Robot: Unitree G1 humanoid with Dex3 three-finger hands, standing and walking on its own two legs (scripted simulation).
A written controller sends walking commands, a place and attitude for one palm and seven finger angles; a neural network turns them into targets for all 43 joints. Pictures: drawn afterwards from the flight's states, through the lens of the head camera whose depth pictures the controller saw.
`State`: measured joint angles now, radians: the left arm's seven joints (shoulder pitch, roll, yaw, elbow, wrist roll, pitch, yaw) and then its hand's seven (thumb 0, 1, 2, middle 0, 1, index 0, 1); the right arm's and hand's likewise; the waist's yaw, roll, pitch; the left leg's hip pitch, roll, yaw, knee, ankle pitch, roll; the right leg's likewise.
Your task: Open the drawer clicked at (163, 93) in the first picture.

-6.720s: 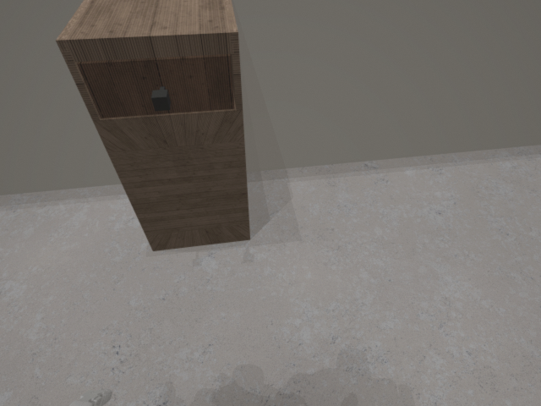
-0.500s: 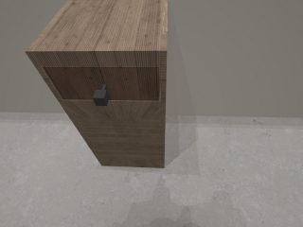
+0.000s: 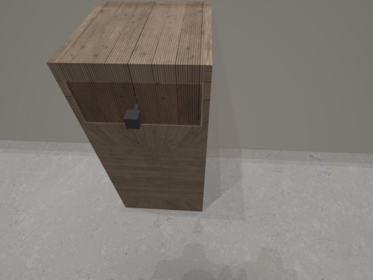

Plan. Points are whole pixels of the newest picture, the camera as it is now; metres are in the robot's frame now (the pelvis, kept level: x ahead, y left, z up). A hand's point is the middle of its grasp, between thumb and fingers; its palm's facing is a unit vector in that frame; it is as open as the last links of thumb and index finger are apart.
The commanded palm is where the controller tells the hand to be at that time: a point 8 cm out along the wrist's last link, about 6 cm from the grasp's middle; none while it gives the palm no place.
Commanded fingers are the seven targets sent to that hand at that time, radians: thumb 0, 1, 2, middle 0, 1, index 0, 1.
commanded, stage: come to a stop and stand still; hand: left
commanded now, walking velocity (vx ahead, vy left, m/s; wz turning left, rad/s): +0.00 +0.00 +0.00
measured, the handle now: (134, 114) +0.54 +0.19 +0.02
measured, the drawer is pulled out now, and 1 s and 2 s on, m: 0.00 0.00 0.00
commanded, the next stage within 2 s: look again from close up in 0.40 s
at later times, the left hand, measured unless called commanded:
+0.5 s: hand out of the picture +0.02 +0.16 -0.15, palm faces -0.01 -0.98 -0.21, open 7.4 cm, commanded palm none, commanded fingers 0.00 0.90 0.90 -0.20 -0.30 -0.20 -0.30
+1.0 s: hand out of the picture +0.07 +0.14 -0.15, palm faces +0.03 -0.97 -0.22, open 7.3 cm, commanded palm none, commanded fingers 0.00 0.90 0.90 -0.20 -0.30 -0.20 -0.30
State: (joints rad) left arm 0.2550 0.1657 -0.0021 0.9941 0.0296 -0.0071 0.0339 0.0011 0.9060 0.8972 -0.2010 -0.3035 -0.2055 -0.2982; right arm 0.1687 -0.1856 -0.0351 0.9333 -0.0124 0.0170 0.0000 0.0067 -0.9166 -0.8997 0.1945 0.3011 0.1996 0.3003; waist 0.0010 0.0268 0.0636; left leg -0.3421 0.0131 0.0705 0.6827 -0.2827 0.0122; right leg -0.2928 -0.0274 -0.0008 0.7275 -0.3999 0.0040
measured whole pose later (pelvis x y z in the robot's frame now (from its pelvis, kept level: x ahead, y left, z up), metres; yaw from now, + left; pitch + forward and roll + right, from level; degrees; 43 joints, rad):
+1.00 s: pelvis +0.07 -0.03 +0.02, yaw +0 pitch +1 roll +1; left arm 0.28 0.14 0.00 1.12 0.02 -0.02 0.03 0.01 0.92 0.90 -0.20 -0.30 -0.20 -0.30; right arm 0.23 -0.17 0.00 1.11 -0.01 -0.01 -0.04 0.01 -0.92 -0.90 0.20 0.30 0.20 0.30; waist 0.00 0.02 0.02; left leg -0.19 0.04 0.05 0.47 -0.29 -0.04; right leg -0.13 0.01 -0.02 0.50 -0.38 -0.04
